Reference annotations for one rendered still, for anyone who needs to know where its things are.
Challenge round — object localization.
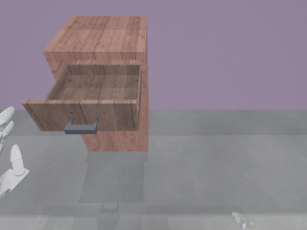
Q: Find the right robot hand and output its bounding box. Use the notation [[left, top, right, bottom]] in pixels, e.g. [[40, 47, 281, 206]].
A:
[[232, 212, 258, 230]]

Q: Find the drawer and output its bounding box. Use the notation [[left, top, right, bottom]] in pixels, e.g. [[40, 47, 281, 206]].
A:
[[22, 64, 142, 131]]

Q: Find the left robot hand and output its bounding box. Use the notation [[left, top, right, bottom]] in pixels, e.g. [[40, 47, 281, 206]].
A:
[[0, 106, 29, 201]]

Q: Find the cabinet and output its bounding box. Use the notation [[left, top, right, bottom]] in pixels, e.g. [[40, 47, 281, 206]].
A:
[[42, 15, 149, 151]]

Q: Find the handle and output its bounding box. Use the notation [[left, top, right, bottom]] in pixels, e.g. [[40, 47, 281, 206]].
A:
[[64, 117, 99, 134]]

